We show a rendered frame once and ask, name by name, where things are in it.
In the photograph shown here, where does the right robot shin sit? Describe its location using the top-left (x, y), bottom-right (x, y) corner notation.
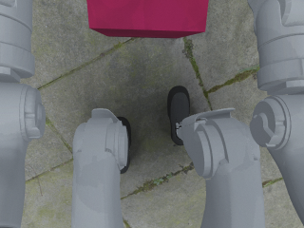
top-left (176, 108), bottom-right (260, 161)

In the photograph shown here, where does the robot left upper arm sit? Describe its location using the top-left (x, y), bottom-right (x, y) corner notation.
top-left (0, 82), bottom-right (46, 228)

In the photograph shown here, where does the robot right forearm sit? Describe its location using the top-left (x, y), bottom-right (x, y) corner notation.
top-left (247, 0), bottom-right (304, 95)

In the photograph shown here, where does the robot left forearm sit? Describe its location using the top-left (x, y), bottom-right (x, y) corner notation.
top-left (0, 0), bottom-right (35, 84)

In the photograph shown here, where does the left robot shin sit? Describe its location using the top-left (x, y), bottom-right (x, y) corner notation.
top-left (72, 108), bottom-right (124, 169)

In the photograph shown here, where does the robot shin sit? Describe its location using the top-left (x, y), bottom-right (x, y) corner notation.
top-left (176, 108), bottom-right (260, 161)
top-left (72, 108), bottom-right (124, 169)

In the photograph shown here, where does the carton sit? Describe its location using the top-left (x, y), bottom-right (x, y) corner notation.
top-left (86, 0), bottom-right (209, 39)

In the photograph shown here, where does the robot right upper arm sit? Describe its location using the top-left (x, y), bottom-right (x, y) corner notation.
top-left (249, 94), bottom-right (304, 226)

